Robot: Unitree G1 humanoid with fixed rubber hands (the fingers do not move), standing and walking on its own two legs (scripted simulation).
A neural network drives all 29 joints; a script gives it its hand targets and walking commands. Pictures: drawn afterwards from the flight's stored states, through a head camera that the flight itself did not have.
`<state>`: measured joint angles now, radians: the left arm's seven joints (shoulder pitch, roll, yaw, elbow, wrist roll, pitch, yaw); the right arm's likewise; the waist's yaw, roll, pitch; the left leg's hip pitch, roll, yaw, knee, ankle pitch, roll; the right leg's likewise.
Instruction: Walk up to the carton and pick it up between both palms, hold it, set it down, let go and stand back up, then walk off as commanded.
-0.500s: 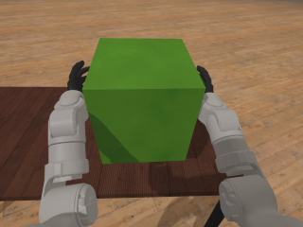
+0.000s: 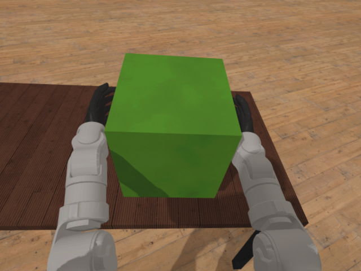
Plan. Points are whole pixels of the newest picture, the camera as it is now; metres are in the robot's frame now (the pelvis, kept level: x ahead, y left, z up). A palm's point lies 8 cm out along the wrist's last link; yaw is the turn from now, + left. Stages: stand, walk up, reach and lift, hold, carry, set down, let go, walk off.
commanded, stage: set down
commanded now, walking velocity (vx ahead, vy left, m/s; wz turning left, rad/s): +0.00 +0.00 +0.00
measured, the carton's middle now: (172, 128) +0.41 +0.00 +0.11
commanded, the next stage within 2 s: none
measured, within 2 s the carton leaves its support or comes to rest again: neither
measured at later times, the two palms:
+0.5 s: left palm (101, 125) +0.40 +0.16 +0.13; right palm (239, 134) +0.38 -0.15 +0.12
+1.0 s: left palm (108, 128) +0.42 +0.15 +0.11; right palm (241, 140) +0.38 -0.16 +0.10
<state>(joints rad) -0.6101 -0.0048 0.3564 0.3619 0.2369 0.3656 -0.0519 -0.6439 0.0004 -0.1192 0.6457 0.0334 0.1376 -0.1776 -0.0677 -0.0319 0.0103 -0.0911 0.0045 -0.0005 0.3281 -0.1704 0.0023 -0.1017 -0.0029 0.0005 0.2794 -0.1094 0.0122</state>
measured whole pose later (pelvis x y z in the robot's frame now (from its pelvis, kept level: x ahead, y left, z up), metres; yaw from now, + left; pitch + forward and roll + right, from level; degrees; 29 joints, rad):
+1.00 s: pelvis +0.02 +0.00 +0.00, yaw +0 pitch -2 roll -1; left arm -0.66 0.00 0.37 0.66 0.24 0.16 -0.06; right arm -0.59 0.05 -0.24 0.70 -0.13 0.03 -0.17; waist -0.07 -0.04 0.03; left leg -0.09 0.00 0.00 0.30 -0.18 0.01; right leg -0.10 -0.01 0.00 0.24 -0.11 0.02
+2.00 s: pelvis +0.03 +0.01 +0.00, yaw +0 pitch +2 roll -1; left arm -0.69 0.02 0.42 0.93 0.24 -0.09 -0.10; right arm -0.53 0.13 -0.43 0.83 -0.32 -0.21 -0.17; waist -0.07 -0.04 0.04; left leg -0.15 0.00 0.00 0.31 -0.19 0.01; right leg -0.15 -0.01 0.00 0.24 -0.11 0.02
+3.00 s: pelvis +0.03 +0.01 +0.00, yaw +0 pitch +5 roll -1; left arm -0.68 0.02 0.46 1.03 0.27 -0.29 -0.10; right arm -0.53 0.13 -0.52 0.96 -0.37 -0.43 -0.17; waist -0.06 -0.04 0.03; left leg -0.22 0.00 0.00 0.33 -0.19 0.01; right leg -0.21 -0.01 0.00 0.24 -0.11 0.02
